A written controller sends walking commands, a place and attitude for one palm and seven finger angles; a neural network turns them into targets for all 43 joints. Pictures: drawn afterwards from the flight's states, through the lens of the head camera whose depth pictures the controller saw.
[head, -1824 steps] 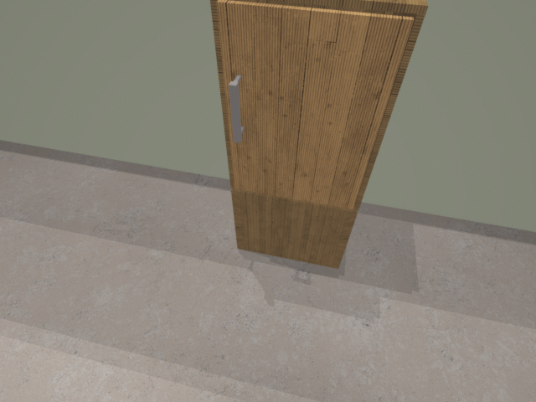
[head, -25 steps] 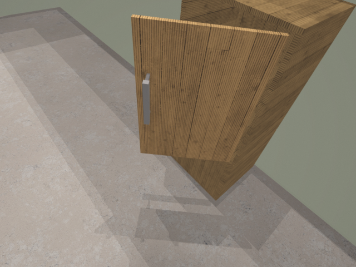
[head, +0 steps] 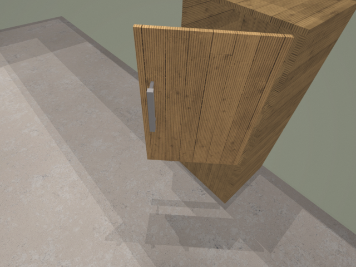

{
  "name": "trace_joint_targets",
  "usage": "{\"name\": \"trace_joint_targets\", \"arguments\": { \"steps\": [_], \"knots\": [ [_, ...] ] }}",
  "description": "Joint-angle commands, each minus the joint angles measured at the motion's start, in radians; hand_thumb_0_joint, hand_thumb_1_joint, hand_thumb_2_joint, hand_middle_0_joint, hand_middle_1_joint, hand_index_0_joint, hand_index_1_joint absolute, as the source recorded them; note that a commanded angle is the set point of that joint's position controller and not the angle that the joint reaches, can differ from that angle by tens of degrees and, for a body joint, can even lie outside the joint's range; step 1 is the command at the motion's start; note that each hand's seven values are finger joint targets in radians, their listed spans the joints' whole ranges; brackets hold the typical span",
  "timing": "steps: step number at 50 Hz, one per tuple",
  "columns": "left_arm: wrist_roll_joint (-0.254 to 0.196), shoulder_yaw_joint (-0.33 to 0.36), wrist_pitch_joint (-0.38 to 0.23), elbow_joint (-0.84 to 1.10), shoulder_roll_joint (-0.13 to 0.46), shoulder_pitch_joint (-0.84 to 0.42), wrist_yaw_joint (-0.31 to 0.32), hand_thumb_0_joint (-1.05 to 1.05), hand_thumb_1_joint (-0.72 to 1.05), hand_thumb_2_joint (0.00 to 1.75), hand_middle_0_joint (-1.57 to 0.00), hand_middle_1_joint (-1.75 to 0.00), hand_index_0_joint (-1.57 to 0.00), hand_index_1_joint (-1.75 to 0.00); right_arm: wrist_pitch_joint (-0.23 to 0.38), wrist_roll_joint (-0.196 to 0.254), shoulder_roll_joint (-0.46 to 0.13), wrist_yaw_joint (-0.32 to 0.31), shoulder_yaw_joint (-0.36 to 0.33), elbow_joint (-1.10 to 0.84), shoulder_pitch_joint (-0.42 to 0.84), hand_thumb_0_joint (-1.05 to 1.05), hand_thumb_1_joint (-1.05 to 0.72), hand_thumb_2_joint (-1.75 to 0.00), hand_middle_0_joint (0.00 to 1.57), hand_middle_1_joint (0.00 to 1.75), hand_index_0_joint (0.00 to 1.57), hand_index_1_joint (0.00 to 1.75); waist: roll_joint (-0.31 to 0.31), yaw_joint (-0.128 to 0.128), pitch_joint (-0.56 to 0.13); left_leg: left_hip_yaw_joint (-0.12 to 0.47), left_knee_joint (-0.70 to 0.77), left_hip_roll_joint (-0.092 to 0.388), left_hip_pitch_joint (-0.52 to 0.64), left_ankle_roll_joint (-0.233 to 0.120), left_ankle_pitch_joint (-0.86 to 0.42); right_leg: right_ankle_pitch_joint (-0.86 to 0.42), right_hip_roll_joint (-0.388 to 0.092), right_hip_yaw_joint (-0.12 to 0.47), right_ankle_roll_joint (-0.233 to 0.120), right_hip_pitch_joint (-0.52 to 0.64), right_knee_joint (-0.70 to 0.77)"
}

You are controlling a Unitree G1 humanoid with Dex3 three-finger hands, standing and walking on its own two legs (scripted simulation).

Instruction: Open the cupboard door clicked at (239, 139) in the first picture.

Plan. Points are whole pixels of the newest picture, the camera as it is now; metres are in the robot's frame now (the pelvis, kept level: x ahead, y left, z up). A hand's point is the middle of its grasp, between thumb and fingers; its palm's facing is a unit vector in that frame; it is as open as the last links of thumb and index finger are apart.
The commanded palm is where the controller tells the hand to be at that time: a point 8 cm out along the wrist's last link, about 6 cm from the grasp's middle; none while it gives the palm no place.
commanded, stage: come to a stop and stand still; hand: left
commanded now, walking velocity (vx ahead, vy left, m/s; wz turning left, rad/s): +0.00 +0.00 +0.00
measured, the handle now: (152, 107) +0.59 +0.12 -0.01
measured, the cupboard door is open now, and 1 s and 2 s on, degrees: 45 45 45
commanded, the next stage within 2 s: look again from close up in 0.14 s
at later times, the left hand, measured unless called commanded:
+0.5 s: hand out of the picture -0.03 +0.17 -0.18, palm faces +0.05 -0.98 -0.20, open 7.4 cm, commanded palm none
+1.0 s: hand out of the picture +0.00 +0.13 -0.18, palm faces +0.03 -0.98 -0.17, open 7.4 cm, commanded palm none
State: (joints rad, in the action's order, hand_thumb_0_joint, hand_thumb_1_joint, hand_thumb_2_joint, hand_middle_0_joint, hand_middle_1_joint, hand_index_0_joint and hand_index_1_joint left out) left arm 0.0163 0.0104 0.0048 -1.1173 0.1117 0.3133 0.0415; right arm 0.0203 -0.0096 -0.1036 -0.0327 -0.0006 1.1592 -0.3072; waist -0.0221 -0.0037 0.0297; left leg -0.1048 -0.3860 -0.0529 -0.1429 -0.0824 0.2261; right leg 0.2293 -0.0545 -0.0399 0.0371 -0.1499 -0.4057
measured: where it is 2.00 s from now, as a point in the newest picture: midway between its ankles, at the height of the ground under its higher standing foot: outside the picture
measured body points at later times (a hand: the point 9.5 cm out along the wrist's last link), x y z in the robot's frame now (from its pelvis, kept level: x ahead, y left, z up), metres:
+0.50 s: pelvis +0.00 +0.01 -0.01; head -0.01 -0.01 +0.44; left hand -0.03 +0.22 -0.16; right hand +0.00 -0.21 -0.17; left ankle -0.01 +0.06 -0.74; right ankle -0.01 -0.14 -0.74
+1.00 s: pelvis +0.01 -0.03 -0.01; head +0.02 -0.03 +0.44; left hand +0.00 +0.19 -0.17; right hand +0.00 -0.24 -0.17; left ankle -0.01 +0.06 -0.74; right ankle -0.01 -0.14 -0.74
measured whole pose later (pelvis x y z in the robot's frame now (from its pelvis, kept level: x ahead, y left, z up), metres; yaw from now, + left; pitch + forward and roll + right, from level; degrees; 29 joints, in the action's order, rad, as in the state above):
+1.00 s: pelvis +0.01 -0.03 -0.01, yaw +0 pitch -1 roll +1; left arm 0.02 -0.01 -0.01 -1.11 0.14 0.31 0.03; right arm 0.03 -0.02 -0.14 -0.02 0.01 1.12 -0.30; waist -0.01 0.00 0.02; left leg -0.09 -0.47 -0.02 -0.18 -0.04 0.28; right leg 0.30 -0.03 -0.05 0.00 -0.19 -0.51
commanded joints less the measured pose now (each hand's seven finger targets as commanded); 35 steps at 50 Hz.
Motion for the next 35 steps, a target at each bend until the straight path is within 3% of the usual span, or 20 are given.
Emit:
{"name": "trace_joint_targets", "arguments": {
  "steps": [1, 11, 12, 13, 14, 15, 16, 17, 21, 23, 26, 29, 35],
  "knots": [
    [0.001, 0.005, -0.01, 0.008, 0.061, 0.101, 0.006, 0.0, 0.9, 0.9, -0.2, -0.3, -0.2, -0.3, 0.007, 0.002, -0.094, -0.01, -0.015, -0.015, -0.075, 0.0, -0.9, -0.9, 0.2, 0.3, 0.2, 0.3, 0.023, -0.004, 0.05, 0.158, 0.116, 0.168, -0.035, 0.039, -0.143, -0.108, -0.062, 0.048, -0.044, -0.017, 0.043],
    [0.003, 0.003, -0.01, -0.006, 0.046, 0.129, 0.008, 0.0, 0.9, 0.9, -0.2, -0.3, -0.2, -0.3, 0.008, 0.003, -0.09, -0.014, -0.018, -0.013, -0.089, 0.0, -0.9, -0.9, 0.2, 0.3, 0.2, 0.3, 0.023, -0.002, 0.057, 0.164, 0.128, 0.173, -0.025, 0.038, -0.136, -0.097, -0.06, 0.047, -0.039, -0.036, 0.035],
    [0.016, -0.016, -0.041, -0.019, 0.11, 0.113, 0.041, 0.0, 0.9, 0.9, -0.2, -0.3, -0.2, -0.3, 0.024, 0.013, -0.154, 0.003, -0.002, -0.108, -0.001, 0.0, -0.9, -0.9, 0.2, 0.3, 0.2, 0.3, 0.006, -0.011, 0.079, 0.166, -0.064, 0.186, -0.113, 0.06, -0.412, -0.214, -0.078, 0.058, -0.047, -0.064, 0.024],
    [0.004, -0.006, -0.038, 0.017, 0.117, 0.106, 0.033, 0.0, 0.9, 0.9, -0.2, -0.3, -0.2, -0.3, 0.018, -0.001, -0.129, 0.006, -0.008, -0.124, -0.05, 0.0, -0.9, -0.9, 0.2, 0.3, 0.2, 0.3, 0.048, 0.015, 0.019, 0.161, -0.012, 0.148, -0.096, 0.071, -0.108, 0.011, -0.074, 0.051, -0.07, -0.049, -0.012],
    [0.006, -0.005, -0.029, 0.029, 0.104, 0.093, 0.022, 0.0, 0.9, 0.9, -0.2, -0.3, -0.2, -0.3, 0.018, -0.005, -0.13, 0.006, -0.009, -0.121, -0.06, 0.0, -0.9, -0.9, 0.2, 0.3, 0.2, 0.3, 0.104, 0.015, 0.059, 0.189, 0.056, 0.15, -0.157, 0.062, 0.049, 0.082, -0.05, 0.031, -0.074, -0.071, -0.046],
    [0.007, -0.011, -0.028, 0.028, 0.094, 0.116, 0.015, 0.0, 0.9, 0.9, -0.2, -0.3, -0.2, -0.3, 0.017, -0.006, -0.136, 0.007, -0.008, -0.126, -0.069, 0.0, -0.9, -0.9, 0.2, 0.3, 0.2, 0.3, 0.147, 0.008, 0.025, 0.229, 0.085, 0.161, -0.169, 0.045, 0.125, 0.092, -0.027, 0.014, -0.074, -0.056, -0.07],
    [0.01, -0.011, -0.032, 0.029, 0.094, 0.117, 0.01, 0.0, 0.9, 0.9, -0.2, -0.3, -0.2, -0.3, 0.02, -0.008, -0.131, 0.008, -0.005, -0.137, -0.06, 0.0, -0.9, -0.9, 0.2, 0.3, 0.2, 0.3, 0.211, -0.002, 0.004, 0.238, 0.09, 0.159, -0.171, 0.036, 0.092, 0.061, -0.023, -0.003, -0.075, -0.039, -0.093],
    [0.009, -0.012, -0.033, 0.025, 0.09, 0.123, 0.006, 0.0, 0.9, 0.9, -0.2, -0.3, -0.2, -0.3, 0.021, -0.006, -0.126, 0.007, -0.005, -0.14, -0.053, 0.0, -0.9, -0.9, 0.2, 0.3, 0.2, 0.3, 0.196, -0.003, -0.009, 0.237, 0.087, 0.163, -0.141, 0.032, 0.039, 0.042, -0.02, -0.005, -0.075, -0.046, -0.094],
    [0.003, -0.02, -0.036, 0.02, 0.077, 0.089, 0.003, 0.0, 0.9, 0.9, -0.2, -0.3, -0.2, -0.3, 0.024, -0.001, -0.122, 0.002, 0.0, -0.139, -0.082, 0.0, -0.9, -0.9, 0.2, 0.3, 0.2, 0.3, 0.0, 0.008, 0.041, 0.211, 0.049, 0.159, -0.127, 0.019, -0.079, -0.017, -0.039, 0.02, -0.075, -0.063, -0.051],
    [0.0, -0.02, -0.034, 0.023, 0.078, 0.086, 0.004, 0.0, 0.9, 0.9, -0.2, -0.3, -0.2, -0.3, 0.023, -0.001, -0.137, 0.003, -0.001, -0.132, -0.084, 0.0, -0.9, -0.9, 0.2, 0.3, 0.2, 0.3, -0.024, 0.01, 0.064, 0.201, 0.058, 0.157, -0.117, 0.022, -0.06, -0.004, -0.043, 0.035, -0.072, -0.082, -0.041],
    [0.002, -0.015, -0.03, 0.028, 0.093, 0.078, 0.002, 0.0, 0.9, 0.9, -0.2, -0.3, -0.2, -0.3, 0.022, -0.003, -0.144, 0.005, 0.0, -0.123, -0.077, 0.0, -0.9, -0.9, 0.2, 0.3, 0.2, 0.3, 0.008, 0.007, 0.095, 0.2, 0.088, 0.154, -0.14, 0.022, 0.001, 0.005, -0.045, 0.035, -0.069, -0.086, -0.038],
    [0.001, -0.014, -0.03, 0.032, 0.104, 0.081, 0.001, 0.0, 0.9, 0.9, -0.2, -0.3, -0.2, -0.3, 0.022, -0.003, -0.151, 0.007, 0.002, -0.116, -0.063, 0.0, -0.9, -0.9, 0.2, 0.3, 0.2, 0.3, 0.001, 0.003, 0.095, 0.188, 0.094, 0.151, -0.135, 0.023, 0.032, 0.007, -0.049, 0.051, -0.069, -0.086, -0.024],
    [-0.002, -0.01, -0.035, 0.038, 0.12, 0.072, 0.0, 0.0, 0.9, 0.9, -0.2, -0.3, -0.2, -0.3, 0.026, -0.002, -0.149, 0.006, 0.004, -0.097, -0.053, 0.0, -0.9, -0.9, 0.2, 0.3, 0.2, 0.3, -0.012, 0.001, 0.035, 0.157, 0.059, 0.148, -0.074, 0.024, -0.077, -0.053, -0.058, 0.07, -0.07, -0.061, -0.01]
  ]
}}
